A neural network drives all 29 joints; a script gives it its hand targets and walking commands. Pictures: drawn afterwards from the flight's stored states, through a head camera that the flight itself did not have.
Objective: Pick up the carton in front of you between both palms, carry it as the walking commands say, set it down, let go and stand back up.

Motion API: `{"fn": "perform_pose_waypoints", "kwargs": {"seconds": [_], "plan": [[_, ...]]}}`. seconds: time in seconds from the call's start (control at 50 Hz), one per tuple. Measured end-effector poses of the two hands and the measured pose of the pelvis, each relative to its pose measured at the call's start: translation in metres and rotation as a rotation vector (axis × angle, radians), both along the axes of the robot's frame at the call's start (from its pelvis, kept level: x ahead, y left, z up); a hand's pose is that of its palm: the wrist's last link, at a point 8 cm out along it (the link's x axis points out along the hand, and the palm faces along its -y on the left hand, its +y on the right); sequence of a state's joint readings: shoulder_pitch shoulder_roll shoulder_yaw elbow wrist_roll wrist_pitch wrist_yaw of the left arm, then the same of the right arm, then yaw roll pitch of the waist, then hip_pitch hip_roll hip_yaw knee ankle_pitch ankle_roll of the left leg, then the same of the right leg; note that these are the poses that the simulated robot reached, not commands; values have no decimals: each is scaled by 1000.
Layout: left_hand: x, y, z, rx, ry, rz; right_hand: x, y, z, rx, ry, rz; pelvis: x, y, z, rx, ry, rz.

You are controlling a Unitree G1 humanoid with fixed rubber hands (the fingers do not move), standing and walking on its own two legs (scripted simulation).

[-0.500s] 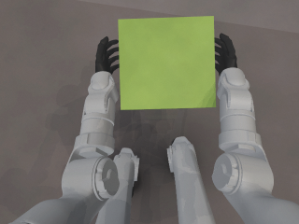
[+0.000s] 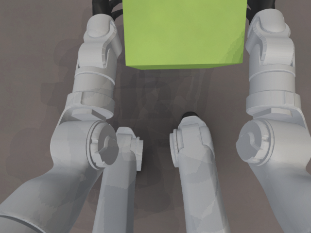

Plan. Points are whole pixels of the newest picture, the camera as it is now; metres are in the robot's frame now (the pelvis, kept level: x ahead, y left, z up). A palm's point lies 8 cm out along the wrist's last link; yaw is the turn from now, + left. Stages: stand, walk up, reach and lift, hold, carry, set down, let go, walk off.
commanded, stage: set down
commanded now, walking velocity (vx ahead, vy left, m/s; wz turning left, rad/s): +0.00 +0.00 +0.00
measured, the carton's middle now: (178, 23) +0.52 -0.13 -0.22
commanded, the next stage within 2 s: none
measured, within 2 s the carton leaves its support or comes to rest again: rests again in 0.80 s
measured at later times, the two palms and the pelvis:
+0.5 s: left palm (115, 23) +0.56 +0.02 -0.22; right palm (245, 17) +0.50 -0.28 -0.22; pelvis +0.00 +0.00 -0.05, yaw +2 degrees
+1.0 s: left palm (114, 30) +0.55 +0.03 -0.25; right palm (239, 25) +0.49 -0.28 -0.25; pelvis -0.01 +0.00 -0.06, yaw +2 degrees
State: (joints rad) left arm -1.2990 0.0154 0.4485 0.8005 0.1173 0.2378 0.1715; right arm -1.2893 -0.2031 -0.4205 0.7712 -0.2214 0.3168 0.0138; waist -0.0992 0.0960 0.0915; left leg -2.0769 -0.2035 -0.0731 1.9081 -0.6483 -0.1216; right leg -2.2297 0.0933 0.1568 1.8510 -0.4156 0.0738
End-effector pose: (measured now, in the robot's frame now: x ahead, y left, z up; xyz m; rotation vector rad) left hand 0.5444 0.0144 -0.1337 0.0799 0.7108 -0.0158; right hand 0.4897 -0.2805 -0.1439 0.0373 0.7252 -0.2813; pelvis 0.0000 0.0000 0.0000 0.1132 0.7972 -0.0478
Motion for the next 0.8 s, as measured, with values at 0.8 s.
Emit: {"fn": "perform_pose_waypoints", "kwargs": {"seconds": [0.8], "plan": [[5, 8, -105, -3, 64, -74, 3, 2, -97, -5, 89, 48, -7, 5, -58, -73, -124, 101]]}}
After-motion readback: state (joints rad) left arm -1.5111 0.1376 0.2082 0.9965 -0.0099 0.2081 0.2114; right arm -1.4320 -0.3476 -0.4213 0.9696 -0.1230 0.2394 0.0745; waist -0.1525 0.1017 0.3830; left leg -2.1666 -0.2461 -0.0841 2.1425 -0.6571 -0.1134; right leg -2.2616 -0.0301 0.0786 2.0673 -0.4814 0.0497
